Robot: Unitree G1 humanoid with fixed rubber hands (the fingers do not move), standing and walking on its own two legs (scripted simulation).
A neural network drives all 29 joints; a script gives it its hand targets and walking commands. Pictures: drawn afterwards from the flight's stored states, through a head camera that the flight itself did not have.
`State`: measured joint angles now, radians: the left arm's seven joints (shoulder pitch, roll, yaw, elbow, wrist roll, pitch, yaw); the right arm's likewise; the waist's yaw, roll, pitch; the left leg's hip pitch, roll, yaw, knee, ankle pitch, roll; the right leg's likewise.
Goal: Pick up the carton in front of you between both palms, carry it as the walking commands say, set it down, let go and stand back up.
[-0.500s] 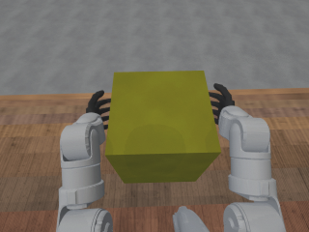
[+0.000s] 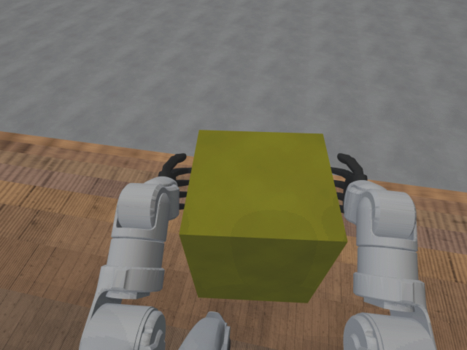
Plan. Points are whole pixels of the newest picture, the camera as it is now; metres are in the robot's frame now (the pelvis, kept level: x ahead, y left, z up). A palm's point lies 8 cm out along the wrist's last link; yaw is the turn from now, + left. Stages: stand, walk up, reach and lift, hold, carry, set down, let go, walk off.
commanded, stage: carry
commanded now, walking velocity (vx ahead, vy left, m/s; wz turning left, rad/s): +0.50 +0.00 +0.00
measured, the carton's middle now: (256, 221) +0.35 +0.03 +0.01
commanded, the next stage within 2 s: none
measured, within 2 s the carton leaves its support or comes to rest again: neither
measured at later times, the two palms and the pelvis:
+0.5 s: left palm (230, 141) +0.73 +0.14 -0.17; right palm (327, 139) +0.76 -0.16 -0.15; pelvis +0.40 -0.02 -0.26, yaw -1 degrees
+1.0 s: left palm (253, 117) +1.16 +0.10 -0.41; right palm (317, 126) +1.12 -0.20 -0.41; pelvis +0.81 +0.00 -0.49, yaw +0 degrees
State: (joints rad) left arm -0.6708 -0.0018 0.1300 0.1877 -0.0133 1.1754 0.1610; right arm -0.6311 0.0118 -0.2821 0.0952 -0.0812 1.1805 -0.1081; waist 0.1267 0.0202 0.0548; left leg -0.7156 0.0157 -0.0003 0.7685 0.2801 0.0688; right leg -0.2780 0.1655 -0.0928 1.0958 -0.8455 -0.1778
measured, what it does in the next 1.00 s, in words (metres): goes down: left foot 0.17 m lower, then right foot 0.17 m lower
